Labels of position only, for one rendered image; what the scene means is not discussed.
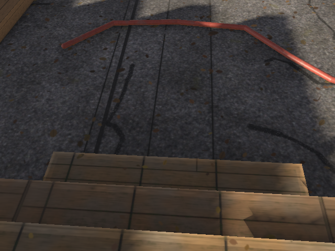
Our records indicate stairs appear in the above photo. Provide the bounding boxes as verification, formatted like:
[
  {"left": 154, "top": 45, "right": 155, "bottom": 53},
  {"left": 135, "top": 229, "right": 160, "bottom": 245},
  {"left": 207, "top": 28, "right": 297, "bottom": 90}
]
[{"left": 0, "top": 152, "right": 335, "bottom": 251}]

